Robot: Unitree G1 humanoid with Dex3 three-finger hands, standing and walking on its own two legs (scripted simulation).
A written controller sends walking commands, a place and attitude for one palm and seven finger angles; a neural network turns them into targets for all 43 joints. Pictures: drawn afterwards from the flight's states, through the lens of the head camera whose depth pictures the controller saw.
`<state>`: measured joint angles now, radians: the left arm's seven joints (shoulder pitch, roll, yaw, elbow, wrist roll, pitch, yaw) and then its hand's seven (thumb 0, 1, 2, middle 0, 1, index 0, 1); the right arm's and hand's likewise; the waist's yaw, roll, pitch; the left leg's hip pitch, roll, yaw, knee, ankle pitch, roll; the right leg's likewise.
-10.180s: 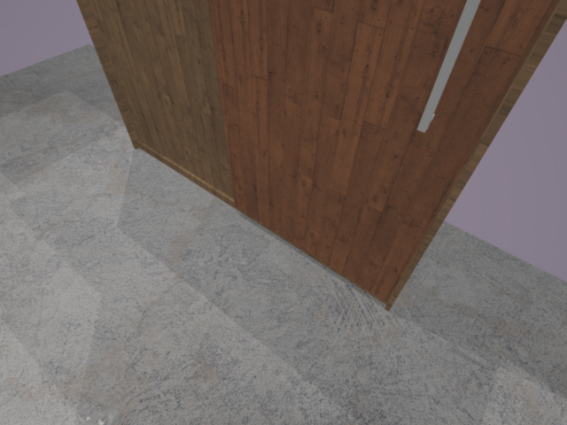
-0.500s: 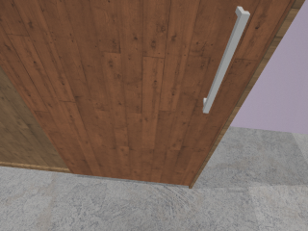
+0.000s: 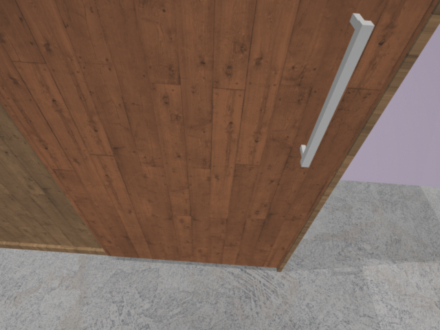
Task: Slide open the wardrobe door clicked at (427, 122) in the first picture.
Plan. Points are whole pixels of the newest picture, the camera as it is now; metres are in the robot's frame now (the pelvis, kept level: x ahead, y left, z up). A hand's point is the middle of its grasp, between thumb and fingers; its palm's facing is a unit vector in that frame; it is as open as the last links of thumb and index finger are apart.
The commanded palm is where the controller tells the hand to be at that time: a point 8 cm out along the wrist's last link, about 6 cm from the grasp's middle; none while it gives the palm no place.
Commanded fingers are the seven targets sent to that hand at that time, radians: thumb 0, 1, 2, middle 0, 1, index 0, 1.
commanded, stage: come to a stop and stand still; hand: right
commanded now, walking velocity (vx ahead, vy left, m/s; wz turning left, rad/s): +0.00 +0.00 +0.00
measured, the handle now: (326, 104) +0.48 -0.16 +0.18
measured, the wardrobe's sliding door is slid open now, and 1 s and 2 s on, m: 0.00 0.00 0.00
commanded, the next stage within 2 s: look again from close up in 0.48 s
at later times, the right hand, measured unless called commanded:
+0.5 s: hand out of the picture +0.00 -0.15 -0.17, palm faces +0.03 +0.98 -0.21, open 7.4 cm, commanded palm none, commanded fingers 0.00 -0.90 -0.90 0.20 0.30 0.20 0.30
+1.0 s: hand out of the picture -0.01 -0.15 -0.17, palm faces +0.05 +0.98 -0.18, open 7.4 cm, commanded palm none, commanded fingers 0.00 -0.90 -0.90 0.20 0.30 0.20 0.30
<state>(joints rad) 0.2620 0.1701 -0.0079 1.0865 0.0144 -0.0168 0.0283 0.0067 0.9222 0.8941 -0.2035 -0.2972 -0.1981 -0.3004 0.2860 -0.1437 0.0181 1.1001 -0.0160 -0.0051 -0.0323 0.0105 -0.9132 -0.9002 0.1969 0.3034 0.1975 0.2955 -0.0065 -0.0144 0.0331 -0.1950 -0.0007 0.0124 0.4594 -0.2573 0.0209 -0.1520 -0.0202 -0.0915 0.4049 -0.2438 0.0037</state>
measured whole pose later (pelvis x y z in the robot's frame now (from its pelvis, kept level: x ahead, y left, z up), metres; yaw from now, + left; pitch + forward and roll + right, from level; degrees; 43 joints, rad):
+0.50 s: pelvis +0.00 +0.02 +0.00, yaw -1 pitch -1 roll -1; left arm 0.29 0.14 -0.01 1.12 0.02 -0.01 0.03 0.00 0.91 0.89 -0.20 -0.30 -0.20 -0.30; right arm 0.28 -0.15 0.01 1.10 -0.01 -0.01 -0.03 0.01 -0.92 -0.90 0.20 0.30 0.20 0.30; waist 0.00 -0.01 0.03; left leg -0.17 -0.03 0.04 0.43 -0.25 0.05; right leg -0.14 -0.05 -0.07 0.40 -0.24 0.04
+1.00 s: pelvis +0.00 +0.02 +0.00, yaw -1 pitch -1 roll +0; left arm 0.30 0.13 -0.01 1.13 0.02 -0.02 0.03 0.00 0.91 0.89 -0.20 -0.30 -0.20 -0.30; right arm 0.29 -0.14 0.00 1.11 -0.01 -0.01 -0.03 0.01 -0.91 -0.90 0.20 0.30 0.20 0.30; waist -0.01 0.00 0.04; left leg -0.17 -0.03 0.04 0.42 -0.24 0.05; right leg -0.15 -0.05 -0.06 0.40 -0.23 0.03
